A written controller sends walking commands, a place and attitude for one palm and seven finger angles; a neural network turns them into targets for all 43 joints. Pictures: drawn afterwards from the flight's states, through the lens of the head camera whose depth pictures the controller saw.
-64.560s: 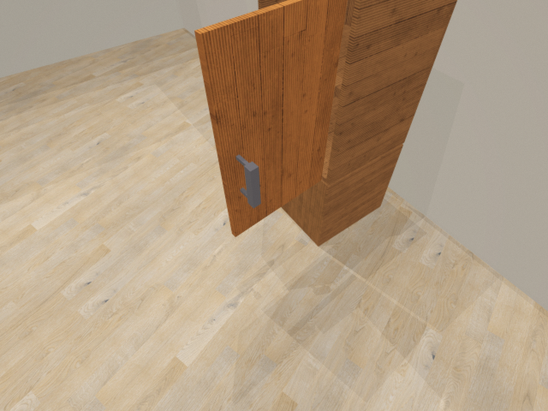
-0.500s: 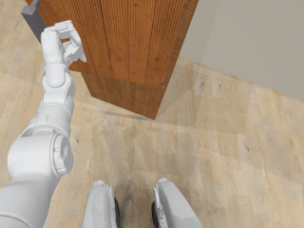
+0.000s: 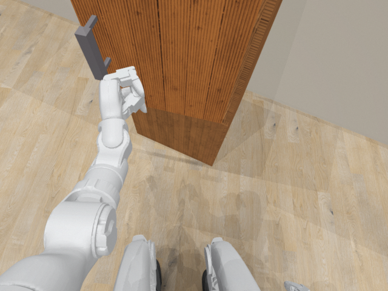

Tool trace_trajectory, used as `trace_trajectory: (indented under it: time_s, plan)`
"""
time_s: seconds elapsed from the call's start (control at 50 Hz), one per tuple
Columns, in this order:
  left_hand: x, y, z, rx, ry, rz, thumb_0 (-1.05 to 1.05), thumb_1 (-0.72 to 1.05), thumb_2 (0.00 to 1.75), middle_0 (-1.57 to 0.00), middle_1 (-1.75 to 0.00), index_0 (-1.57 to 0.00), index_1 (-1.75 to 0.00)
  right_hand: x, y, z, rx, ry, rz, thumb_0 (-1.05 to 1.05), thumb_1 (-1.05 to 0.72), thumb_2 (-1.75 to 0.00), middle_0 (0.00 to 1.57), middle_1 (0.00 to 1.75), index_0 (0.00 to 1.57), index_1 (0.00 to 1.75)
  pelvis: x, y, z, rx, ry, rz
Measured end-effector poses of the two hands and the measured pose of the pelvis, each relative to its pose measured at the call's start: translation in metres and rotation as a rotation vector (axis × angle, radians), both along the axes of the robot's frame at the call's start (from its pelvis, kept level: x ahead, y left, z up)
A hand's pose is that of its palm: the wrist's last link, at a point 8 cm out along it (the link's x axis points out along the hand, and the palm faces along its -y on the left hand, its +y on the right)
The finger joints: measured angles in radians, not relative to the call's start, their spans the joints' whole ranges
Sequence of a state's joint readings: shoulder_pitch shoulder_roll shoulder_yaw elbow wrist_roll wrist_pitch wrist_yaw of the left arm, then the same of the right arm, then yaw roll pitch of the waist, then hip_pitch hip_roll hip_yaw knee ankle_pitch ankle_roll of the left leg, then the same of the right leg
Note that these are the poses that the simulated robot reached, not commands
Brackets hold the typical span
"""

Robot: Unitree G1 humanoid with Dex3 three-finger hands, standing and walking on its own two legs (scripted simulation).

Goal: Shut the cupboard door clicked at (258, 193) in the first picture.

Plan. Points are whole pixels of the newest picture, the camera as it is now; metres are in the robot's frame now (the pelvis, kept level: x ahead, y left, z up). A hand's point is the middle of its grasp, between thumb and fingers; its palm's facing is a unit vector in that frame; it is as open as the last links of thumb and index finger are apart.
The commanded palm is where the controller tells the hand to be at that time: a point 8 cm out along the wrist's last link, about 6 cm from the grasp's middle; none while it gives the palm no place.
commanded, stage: draw the hand back to the body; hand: left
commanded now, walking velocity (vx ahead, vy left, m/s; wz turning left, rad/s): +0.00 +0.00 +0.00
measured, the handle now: (97, 49) +0.64 +0.17 +0.03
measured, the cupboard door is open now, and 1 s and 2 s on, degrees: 12 12 12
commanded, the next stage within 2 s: step back with the hand held close in 1.56 s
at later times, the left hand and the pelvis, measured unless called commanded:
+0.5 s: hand (75, 126) +0.37 +0.14 +0.15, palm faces +0.03 -1.00 -0.02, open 3.1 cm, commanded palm +0.33 +0.20 +0.17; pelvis +0.02 +0.00 +0.09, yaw +1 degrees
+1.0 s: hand out of the picture +0.27 +0.24 +0.26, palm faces +0.35 -0.87 -0.33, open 4.7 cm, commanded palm +0.22 +0.28 +0.28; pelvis +0.05 +0.00 +0.14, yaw +2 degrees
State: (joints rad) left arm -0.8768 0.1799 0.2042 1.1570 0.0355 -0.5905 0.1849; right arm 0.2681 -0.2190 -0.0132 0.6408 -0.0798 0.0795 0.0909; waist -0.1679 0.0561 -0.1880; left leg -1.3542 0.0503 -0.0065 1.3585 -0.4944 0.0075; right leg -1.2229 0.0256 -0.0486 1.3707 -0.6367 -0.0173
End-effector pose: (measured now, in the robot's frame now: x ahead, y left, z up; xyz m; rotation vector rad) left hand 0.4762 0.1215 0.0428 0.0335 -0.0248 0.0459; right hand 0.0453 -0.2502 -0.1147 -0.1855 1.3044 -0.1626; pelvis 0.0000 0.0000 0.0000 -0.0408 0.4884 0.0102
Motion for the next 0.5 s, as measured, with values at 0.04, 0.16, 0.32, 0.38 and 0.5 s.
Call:
trace_trajectory:
  time_s: [0.04,0.16,0.32,0.38,0.5]
  plan:
    - [0.001,0.001,0.004,-0.009,-0.01,0.006,0.02,0.89,0.9,-1.3,-1.5,-1.3,-1.5,-0.004,0.001,-0.001,0.004,0.004,-0.01,0.0,-0.91,-0.9,0.2,0.3,0.2,0.3,-0.001,0.0,0.0,0.001,-0.002,-0.004]
    - [-0.027,0.024,0.029,0.014,-0.037,0.018,0.02,0.89,0.9,-1.3,-1.5,-1.3,-1.5,-0.013,0.006,0.012,0.048,0.006,-0.065,0.0,-0.91,-0.9,0.2,0.3,0.2,0.3,0.002,-0.001,0.019,0.017,-0.054,-0.025]
    - [-0.087,0.061,0.072,0.001,-0.006,0.047,0.02,0.9,0.9,-1.3,-1.5,-1.3,-1.5,0.013,0.004,0.059,0.034,-0.097,-0.03,0.0,-0.91,-0.9,0.2,0.3,0.2,0.3,0.01,-0.005,0.063,0.022,-0.172,-0.009]
    - [-0.101,0.067,0.091,0.002,-0.045,0.022,0.02,0.9,0.9,-1.3,-1.5,-1.3,-1.5,0.034,-0.003,0.076,0.004,-0.173,-0.006,0.01,-0.91,-0.9,0.2,0.3,0.2,0.3,0.012,-0.005,0.072,0.018,-0.208,0.003]
    - [-0.129,0.075,0.112,-0.007,-0.035,-0.022,0.02,0.9,0.9,-1.28,-1.48,-1.28,-1.47,0.085,-0.01,0.108,-0.027,-0.349,0.031,0.01,-0.91,-0.9,0.2,0.3,0.2,0.3,0.017,-0.003,0.087,0.021,-0.275,0.008]
